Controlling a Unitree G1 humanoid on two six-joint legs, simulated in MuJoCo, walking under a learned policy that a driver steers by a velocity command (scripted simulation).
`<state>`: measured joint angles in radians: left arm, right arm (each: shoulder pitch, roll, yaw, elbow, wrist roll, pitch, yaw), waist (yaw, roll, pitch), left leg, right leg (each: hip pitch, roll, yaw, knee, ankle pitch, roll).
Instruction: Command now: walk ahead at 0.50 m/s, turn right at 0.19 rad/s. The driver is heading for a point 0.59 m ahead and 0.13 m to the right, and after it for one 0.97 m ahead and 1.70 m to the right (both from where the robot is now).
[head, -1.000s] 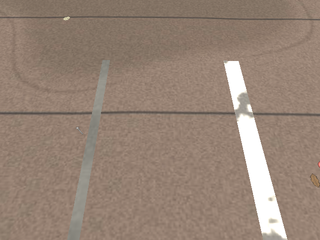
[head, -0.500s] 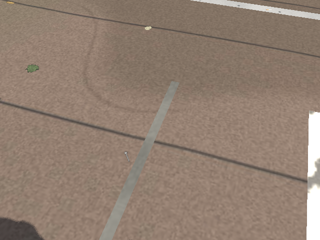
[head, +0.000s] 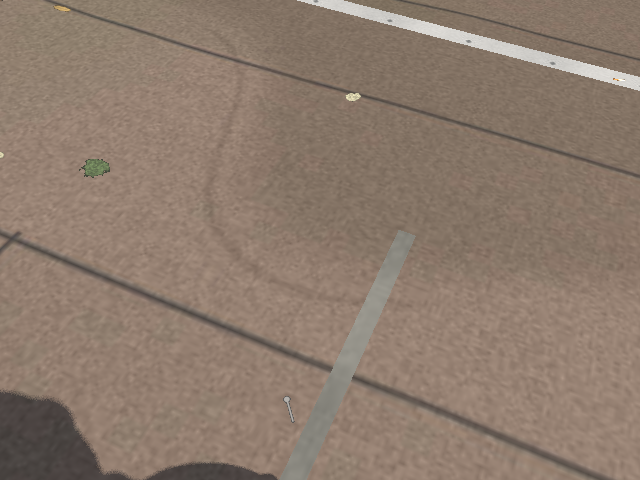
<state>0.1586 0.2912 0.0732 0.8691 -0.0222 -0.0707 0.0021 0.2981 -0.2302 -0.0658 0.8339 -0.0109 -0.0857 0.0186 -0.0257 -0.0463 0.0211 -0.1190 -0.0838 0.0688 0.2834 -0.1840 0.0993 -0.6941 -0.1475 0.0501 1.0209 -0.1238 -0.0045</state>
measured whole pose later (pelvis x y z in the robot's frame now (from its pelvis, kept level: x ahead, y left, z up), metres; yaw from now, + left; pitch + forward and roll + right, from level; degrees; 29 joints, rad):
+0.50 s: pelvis +0.29 -0.07 -0.01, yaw -16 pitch +2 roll -1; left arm 0.27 0.27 0.07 0.78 -0.01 -0.06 -0.02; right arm 0.15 -0.28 -0.05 0.76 -0.01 -0.11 0.00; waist 0.02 0.02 0.04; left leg -0.58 0.09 -0.08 1.10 -0.32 -0.02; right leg -0.26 0.13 0.03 0.39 -0.15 -0.11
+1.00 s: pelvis +0.51 -0.06 -0.01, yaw -29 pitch +2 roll +0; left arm 0.21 0.33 0.08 0.67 -0.02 0.07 0.04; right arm 0.09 -0.25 -0.04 0.72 -0.03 -0.02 -0.03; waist 0.01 -0.03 0.08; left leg -0.36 0.05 0.11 0.45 -0.11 0.03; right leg -0.61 -0.01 0.03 1.16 -0.43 0.10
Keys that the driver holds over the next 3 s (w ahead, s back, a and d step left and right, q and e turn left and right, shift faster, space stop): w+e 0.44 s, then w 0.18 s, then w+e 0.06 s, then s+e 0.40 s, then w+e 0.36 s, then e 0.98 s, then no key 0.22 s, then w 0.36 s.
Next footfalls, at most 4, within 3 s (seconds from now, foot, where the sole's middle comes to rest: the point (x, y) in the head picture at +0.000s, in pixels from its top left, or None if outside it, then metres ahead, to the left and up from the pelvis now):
0.30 right None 0.34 -0.14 -0.78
0.76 left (316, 399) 0.67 -0.01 -0.78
1.22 right None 0.48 -0.20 -0.78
1.66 left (387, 354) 0.78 -0.18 -0.78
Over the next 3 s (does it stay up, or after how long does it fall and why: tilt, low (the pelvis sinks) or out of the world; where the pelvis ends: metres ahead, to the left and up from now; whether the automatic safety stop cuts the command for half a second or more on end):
stays up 0.62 -0.29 -0.01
